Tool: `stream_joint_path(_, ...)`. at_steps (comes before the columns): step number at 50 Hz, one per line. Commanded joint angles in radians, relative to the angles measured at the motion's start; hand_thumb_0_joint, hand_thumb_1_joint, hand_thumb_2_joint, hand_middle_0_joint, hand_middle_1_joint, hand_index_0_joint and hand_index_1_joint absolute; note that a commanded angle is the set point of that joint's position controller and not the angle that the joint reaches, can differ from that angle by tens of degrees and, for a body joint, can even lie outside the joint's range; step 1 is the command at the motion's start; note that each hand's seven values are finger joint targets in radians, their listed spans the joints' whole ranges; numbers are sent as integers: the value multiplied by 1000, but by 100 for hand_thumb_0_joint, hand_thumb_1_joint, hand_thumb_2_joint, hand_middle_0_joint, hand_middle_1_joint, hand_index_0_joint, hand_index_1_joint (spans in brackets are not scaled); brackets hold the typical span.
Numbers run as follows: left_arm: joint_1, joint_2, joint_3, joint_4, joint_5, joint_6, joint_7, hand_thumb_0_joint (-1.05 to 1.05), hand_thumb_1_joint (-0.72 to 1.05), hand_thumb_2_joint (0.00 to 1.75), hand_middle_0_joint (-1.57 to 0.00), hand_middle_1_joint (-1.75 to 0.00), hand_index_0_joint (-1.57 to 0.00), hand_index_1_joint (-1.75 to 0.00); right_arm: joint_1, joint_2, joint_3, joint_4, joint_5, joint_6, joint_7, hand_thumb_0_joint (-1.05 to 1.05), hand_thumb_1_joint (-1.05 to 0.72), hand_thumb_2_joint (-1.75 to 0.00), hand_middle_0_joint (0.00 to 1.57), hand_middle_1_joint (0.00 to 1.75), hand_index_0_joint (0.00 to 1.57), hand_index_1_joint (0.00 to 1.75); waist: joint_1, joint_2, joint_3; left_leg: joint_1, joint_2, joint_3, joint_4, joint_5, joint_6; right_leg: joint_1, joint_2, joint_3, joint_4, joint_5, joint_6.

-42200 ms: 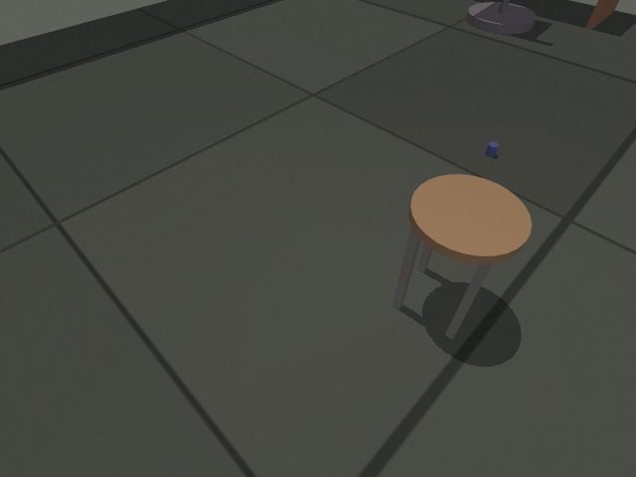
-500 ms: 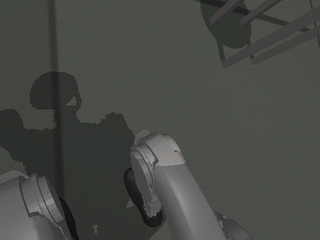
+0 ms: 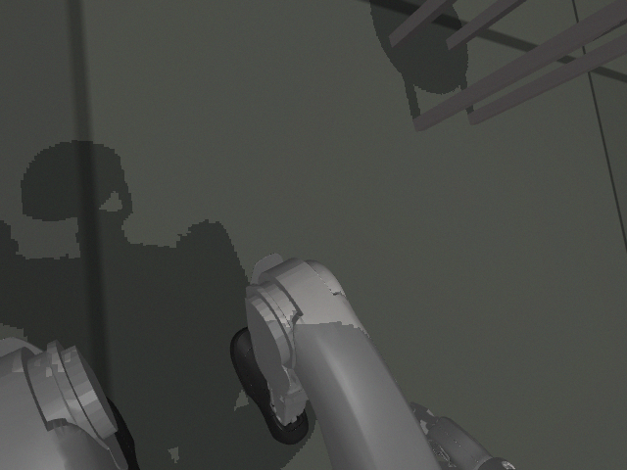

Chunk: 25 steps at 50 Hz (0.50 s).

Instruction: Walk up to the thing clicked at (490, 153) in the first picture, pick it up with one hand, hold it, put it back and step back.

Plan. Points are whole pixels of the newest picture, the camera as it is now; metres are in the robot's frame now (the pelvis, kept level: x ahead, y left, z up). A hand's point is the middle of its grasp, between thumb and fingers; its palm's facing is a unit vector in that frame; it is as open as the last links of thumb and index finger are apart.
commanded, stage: rest palm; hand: left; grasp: from above
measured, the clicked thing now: out of the picture +0.47 +0.34 -0.28
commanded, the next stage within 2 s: close in 0.40 s
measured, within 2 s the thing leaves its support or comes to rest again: neither
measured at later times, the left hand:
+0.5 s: hand out of the picture +0.46 +0.33 -0.25, palm faces -0.42 -0.17 -0.89, open 13.4 cm
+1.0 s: hand out of the picture +0.45 +0.33 -0.25, palm faces -0.41 -0.16 -0.90, open 11.4 cm
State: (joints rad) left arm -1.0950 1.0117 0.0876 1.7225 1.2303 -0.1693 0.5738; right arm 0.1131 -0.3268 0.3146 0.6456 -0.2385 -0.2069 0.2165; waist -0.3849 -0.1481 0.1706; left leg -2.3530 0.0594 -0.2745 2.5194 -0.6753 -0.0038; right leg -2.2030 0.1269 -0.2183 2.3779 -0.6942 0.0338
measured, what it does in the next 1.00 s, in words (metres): stands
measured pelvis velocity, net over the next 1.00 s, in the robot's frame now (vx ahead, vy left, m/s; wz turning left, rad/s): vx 0.00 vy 0.00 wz -0.02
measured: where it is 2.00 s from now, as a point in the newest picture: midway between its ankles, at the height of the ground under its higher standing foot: (206, 441)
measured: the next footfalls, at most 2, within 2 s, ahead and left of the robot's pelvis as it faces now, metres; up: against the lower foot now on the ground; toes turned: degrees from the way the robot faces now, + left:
none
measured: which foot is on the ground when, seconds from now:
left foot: down 0.00-1.00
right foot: down 0.00-1.00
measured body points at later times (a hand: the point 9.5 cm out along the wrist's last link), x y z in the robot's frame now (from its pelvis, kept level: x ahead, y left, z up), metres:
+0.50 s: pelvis +0.00 +0.00 +0.00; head +0.28 +0.13 +0.33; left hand +0.47 +0.33 -0.20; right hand +0.04 -0.24 -0.05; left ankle +0.07 +0.13 -0.27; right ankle +0.11 -0.11 -0.27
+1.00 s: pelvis +0.00 +0.00 +0.01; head +0.28 +0.14 +0.33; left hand +0.47 +0.34 -0.20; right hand +0.05 -0.24 -0.05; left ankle +0.07 +0.13 -0.27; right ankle +0.11 -0.11 -0.27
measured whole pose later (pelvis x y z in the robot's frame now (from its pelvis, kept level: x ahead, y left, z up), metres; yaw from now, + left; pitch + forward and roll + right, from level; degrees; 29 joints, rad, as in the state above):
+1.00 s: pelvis +0.00 +0.00 +0.01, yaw -1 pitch +26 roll -15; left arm -1.09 1.04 0.06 1.71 1.20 -0.16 0.59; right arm 0.11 -0.34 0.36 0.63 -0.24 -0.25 0.23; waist -0.39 -0.18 0.21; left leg -2.33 0.06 -0.29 2.51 -0.68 -0.01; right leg -2.18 0.14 -0.23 2.35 -0.68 0.04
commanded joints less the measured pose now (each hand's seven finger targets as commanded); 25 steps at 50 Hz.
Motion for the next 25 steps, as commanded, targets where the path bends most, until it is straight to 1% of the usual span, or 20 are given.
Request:
stream_joint_path(1, -271, 220, 0, -116, -11, 4, 40, 0, -50, 94, -11, -98, -10, -98, 203, -326, -82, 16, 7, -18, -10, 0, -90, -91, 20, 30, 20, 30, -53, 535, -613, 509, 32, 87, -232, 151, 17, 306, 23, -78, -225, 259, -51)
stream_joint_path(2, -254, 221, -4, -120, -12, 7, 38, 0, -50, 96, -12, -98, -11, -98, 203, -329, -83, 10, 5, -19, -8, 0, -91, -91, 20, 30, 20, 30, -54, 539, -620, 520, 33, 89, -228, 175, 17, 332, 28, -74, -231, 282, -48)
stream_joint_path(3, -280, 225, 7, -143, -13, 5, 41, 0, -50, 96, -12, -97, -11, -98, 211, -329, -80, 15, 8, -23, -8, 0, -91, -91, 20, 30, 20, 30, -52, 544, -647, 545, 35, 78, -230, 195, 12, 321, 24, -82, -219, 292, -48)
stream_joint_path(4, -258, 217, -6, -104, -10, 12, 40, 0, -48, 94, -13, -97, -12, -97, 206, -323, -74, 14, 5, -22, -6, 0, -91, -91, 20, 30, 20, 30, -60, 545, -626, 538, 36, 81, -230, 193, 13, 330, 28, -80, -225, 298, -49)
stream_joint_path(5, -274, 211, -7, -120, -19, 9, 40, 0, -48, 94, -13, -96, -12, -97, 199, -327, -74, 16, 8, -27, -4, 0, -91, -91, 20, 30, 20, 30, -58, 549, -611, 522, 36, 76, -230, 176, 12, 302, 22, -83, -217, 278, -49)
stream_joint_path(6, -270, 226, 1, -116, -18, 10, 43, 0, -48, 93, -12, -97, -12, -97, 206, -329, -71, 14, 5, -29, -4, 0, -91, -91, 20, 30, 20, 30, -60, 553, -610, 527, 37, 74, -235, 173, 11, 309, 23, -84, -224, 277, -49)
stream_joint_path(8, -257, 235, -5, -108, -13, 14, 43, 0, -48, 95, -13, -96, -12, -97, 193, -328, -67, 14, 8, -26, -6, 0, -91, -91, 20, 30, 20, 30, -52, 560, -609, 528, 37, 83, -231, 179, 11, 323, 27, -79, -224, 286, -51)
stream_joint_path(9, -284, 245, -4, -140, -15, 10, 45, 0, -47, 95, -12, -99, -12, -99, 195, -336, -70, 11, 5, -27, -6, 0, -91, -91, 20, 30, 20, 30, -55, 577, -631, 530, 38, 85, -228, 187, 12, 332, 29, -80, -228, 292, -50)
stream_joint_path(10, -272, 228, -5, -129, -22, 15, 45, 0, -46, 95, -13, -99, -13, -99, 200, -337, -68, 9, 4, -30, -3, 0, -90, -91, 20, 30, 20, 30, -56, 572, -630, 550, 39, 81, -226, 212, 9, 336, 26, -83, -220, 312, -50)
stream_joint_path(12, -266, 232, -1, -133, -27, 15, 49, 0, -47, 96, -13, -99, -12, -99, 202, -333, -63, 18, 2, -32, -1, 0, -91, -91, 20, 30, 20, 30, -60, 571, -640, 545, 40, 81, -224, 223, 9, 346, 31, -85, -223, 323, -48)
stream_joint_path(13, -255, 229, -11, -95, -30, 20, 47, 0, -45, 96, -14, -99, -14, -99, 198, -334, -62, 13, 4, -33, 0, 0, -91, -91, 20, 30, 20, 30, -64, 558, -603, 515, 39, 83, -227, 192, 13, 345, 33, -81, -230, 304, -48)
stream_joint_path(14, -259, 238, -1, -105, -32, 18, 48, 0, -45, 96, -14, -99, -13, -99, 202, -332, -56, 12, 4, -33, 0, 0, -91, -91, 20, 30, 20, 30, -64, 546, -603, 504, 39, 81, -226, 189, 14, 343, 31, -84, -233, 300, -47)
stream_joint_path(15, -254, 238, 0, -113, -31, 18, 48, 0, -44, 96, -15, -99, -14, -99, 200, -333, -56, 8, 4, -32, 0, 0, -90, -91, 20, 30, 20, 30, -61, 546, -609, 514, 40, 79, -226, 189, 14, 346, 31, -86, -235, 298, -47)
stream_joint_path(16, -247, 243, -8, -98, -31, 19, 44, 0, -42, 96, -17, -98, -16, -99, 197, -331, -52, 8, 4, -32, 0, 0, -91, -91, 20, 30, 20, 30, -67, 545, -592, 505, 39, 84, -226, 181, 15, 353, 32, -81, -237, 294, -48)
stream_joint_path(17, -252, 235, -10, -115, -36, 16, 41, 0, -44, 95, -16, -98, -15, -98, 200, -344, -63, 10, 4, -35, 0, 0, -91, -91, 20, 30, 20, 30, -63, 555, -598, 516, 39, 80, -230, 181, 12, 340, 30, -83, -230, 288, -49)
stream_joint_path(19, -237, 258, 7, -107, -42, 15, 43, 0, -43, 96, -15, -99, -15, -100, 190, -335, -49, 2, 6, -38, 2, 0, -91, -91, 20, 30, 20, 30, -54, 541, -607, 509, 42, 74, -230, 180, 13, 352, 32, -87, -233, 288, -48)
stream_joint_path(20, -225, 247, -1, -107, -39, 13, 46, 0, -44, 95, -15, -98, -15, -98, 194, -338, -52, 1, 3, -34, 0, 0, -91, -91, 20, 30, 20, 30, -59, 540, -624, 512, 41, 78, -228, 188, 14, 382, 35, -84, -238, 302, -47)
stream_joint_path(23, -241, 242, -3, -98, -43, 7, 48, 0, -40, 94, -16, -100, -16, -100, 199, -340, -49, 1, 4, -35, 2, 0, -90, -91, 20, 30, 20, 30, -65, 525, -586, 492, 41, 71, -232, 159, 15, 340, 31, -90, -236, 271, -47)
stream_joint_path(24, -246, 248, -6, -106, -37, 5, 46, 0, -39, 94, -18, -99, -18, -99, 203, -339, -48, 4, 3, -34, 2, 0, -91, -91, 20, 30, 20, 30, -70, 542, -584, 505, 42, 72, -233, 169, 14, 350, 33, -90, -237, 281, -47)
stream_joint_path(25, -240, 260, -4, -104, -37, 4, 48, 0, -39, 93, -18, -99, -18, -98, 190, -340, -46, -1, 4, -34, -1, 0, -91, -91, 20, 30, 20, 30, -64, 534, -592, 504, 43, 73, -232, 163, 14, 355, 36, -88, -240, 280, -47)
